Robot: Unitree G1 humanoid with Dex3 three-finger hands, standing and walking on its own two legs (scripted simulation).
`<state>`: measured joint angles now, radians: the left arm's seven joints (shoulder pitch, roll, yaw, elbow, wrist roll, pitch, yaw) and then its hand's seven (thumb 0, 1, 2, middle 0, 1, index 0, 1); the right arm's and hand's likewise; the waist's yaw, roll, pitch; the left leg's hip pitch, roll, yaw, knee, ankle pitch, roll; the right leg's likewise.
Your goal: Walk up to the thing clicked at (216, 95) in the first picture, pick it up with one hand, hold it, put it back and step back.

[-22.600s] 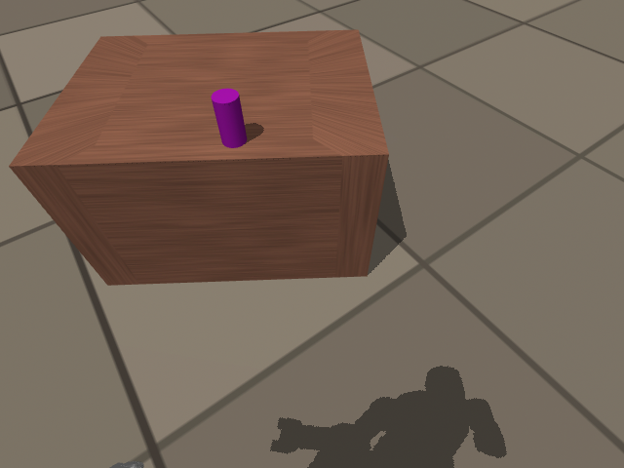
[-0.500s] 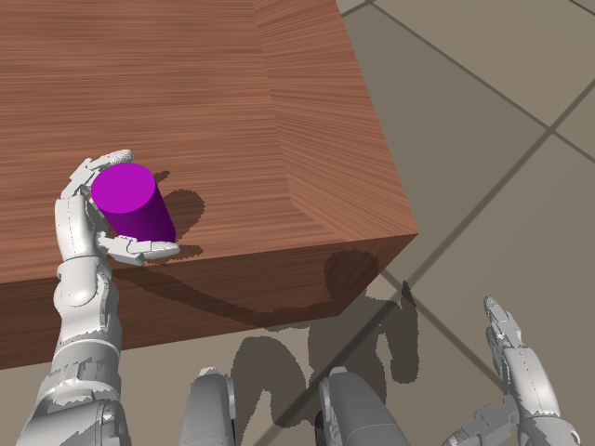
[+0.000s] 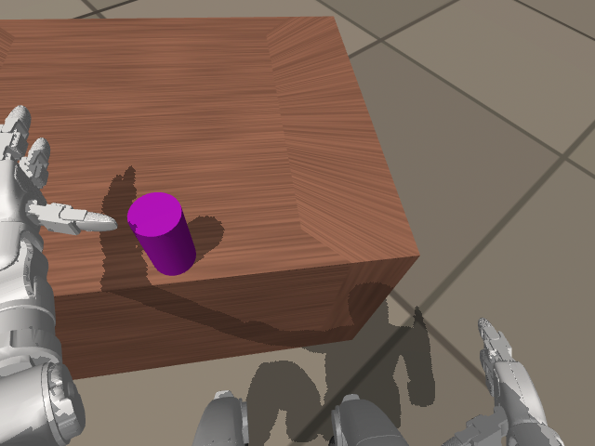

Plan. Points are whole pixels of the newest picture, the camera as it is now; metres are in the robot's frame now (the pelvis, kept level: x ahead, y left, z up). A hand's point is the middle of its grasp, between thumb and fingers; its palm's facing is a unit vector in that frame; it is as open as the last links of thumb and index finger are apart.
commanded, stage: rise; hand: left
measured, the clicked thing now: (165, 237) +0.41 +0.18 -0.03
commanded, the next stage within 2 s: sink last in 0.04 s
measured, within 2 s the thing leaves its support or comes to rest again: neither
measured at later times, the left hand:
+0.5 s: hand (20, 282) +0.31 +0.32 +0.05, palm faces +0.33 -0.86 -0.38, open 17.1 cm
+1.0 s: hand (65, 413) +0.17 +0.23 +0.06, palm faces +0.30 -0.89 -0.35, open 16.8 cm
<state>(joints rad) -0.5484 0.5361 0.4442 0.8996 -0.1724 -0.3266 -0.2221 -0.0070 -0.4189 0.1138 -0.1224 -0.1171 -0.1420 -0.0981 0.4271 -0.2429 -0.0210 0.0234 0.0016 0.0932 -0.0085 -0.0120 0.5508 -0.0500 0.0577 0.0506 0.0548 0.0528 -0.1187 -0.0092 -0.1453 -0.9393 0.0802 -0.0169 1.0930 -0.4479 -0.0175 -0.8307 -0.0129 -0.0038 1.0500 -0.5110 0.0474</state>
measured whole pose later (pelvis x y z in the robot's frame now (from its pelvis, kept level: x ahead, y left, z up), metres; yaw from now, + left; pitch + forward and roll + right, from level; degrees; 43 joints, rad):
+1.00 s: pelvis +0.01 -0.02 +0.03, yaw +2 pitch +6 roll +0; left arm 0.55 0.28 0.20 -0.16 -0.07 0.03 0.06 -0.01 -0.37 0.04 -0.04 -0.05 -0.06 -0.03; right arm 0.51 -0.22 -0.13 0.05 0.05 0.09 -0.07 -0.01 0.48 -0.06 0.06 0.05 0.06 0.05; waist 0.03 0.03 -0.13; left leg -0.63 0.05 -0.01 0.91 -0.39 -0.04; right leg -0.55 -0.04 -0.01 0.93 -0.49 0.03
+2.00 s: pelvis +0.03 -0.01 +0.02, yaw +1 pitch +10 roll +0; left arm 0.46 0.20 0.01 0.09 -0.03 0.04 0.08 -0.01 -0.57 0.04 -0.05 -0.05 -0.06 -0.05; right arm 0.45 -0.19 -0.01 0.05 0.02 0.10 -0.07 0.01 -0.88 -0.90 0.20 0.30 0.20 0.30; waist 0.00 0.01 -0.12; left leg -0.68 0.06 0.02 0.96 -0.45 -0.03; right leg -0.59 -0.04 0.02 0.95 -0.53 0.04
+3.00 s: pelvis +0.02 -0.01 +0.02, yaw +1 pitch +10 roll +0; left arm 0.47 0.20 0.00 0.09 -0.03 0.03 0.09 -0.01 -0.57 0.04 -0.05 -0.05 -0.05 -0.05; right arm 0.47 -0.20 -0.01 0.00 0.03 0.13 -0.09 0.01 -0.90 -0.90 0.20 0.30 0.20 0.30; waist 0.00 -0.01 -0.12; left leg -0.70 0.06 0.01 0.97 -0.44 -0.04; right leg -0.62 -0.04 0.01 0.98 -0.53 0.03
